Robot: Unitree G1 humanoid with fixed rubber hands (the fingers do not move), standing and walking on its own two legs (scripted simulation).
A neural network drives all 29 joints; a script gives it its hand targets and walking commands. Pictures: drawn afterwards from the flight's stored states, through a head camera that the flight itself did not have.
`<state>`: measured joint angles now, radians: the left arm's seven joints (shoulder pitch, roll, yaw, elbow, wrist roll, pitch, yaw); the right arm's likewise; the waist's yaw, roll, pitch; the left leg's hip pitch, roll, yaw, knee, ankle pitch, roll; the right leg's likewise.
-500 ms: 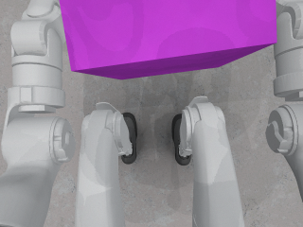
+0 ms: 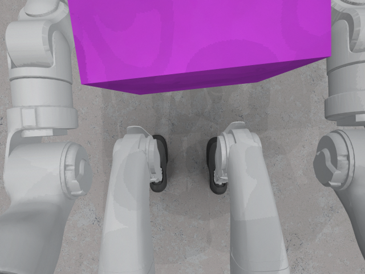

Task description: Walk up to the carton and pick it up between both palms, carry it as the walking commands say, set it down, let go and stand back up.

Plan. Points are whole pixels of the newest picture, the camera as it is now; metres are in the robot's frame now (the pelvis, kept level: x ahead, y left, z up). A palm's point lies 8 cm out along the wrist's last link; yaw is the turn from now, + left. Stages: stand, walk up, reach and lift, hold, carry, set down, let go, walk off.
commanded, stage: reach and lift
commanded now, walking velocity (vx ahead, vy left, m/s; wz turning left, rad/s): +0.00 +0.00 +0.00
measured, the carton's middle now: (192, 11) +0.55 -0.02 -0.12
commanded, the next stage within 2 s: none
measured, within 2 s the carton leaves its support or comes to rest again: neither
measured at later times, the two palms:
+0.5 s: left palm out of the picture +0.52 +0.16 +0.01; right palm out of the picture +0.51 -0.22 +0.02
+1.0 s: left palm out of the picture +0.51 +0.18 +0.08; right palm out of the picture +0.51 -0.20 +0.08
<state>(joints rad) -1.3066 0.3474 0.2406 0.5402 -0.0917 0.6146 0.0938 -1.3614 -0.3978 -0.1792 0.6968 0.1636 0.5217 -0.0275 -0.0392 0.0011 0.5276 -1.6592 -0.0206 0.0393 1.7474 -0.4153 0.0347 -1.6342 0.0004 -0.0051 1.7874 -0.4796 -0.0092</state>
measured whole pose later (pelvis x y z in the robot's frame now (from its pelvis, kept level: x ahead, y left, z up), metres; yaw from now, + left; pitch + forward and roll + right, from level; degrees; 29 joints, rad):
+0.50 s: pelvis -0.01 +0.00 +0.05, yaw -1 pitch +13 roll +0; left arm -1.19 0.30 0.26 0.53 -0.04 0.60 0.06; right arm -1.26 -0.37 -0.19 0.66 0.13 0.55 -0.02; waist -0.05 0.00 0.53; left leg -1.43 -0.02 0.03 1.58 -0.37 0.03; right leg -1.42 0.01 -0.01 1.61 -0.43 -0.01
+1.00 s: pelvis +0.00 +0.01 +0.11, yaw -1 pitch +11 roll -1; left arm -1.12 0.28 0.28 0.43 -0.02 0.64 0.05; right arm -1.18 -0.33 -0.20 0.60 0.12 0.53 -0.01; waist -0.03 0.00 0.53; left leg -1.23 -0.03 0.01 1.36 -0.33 0.03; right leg -1.20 0.01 -0.01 1.38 -0.37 0.00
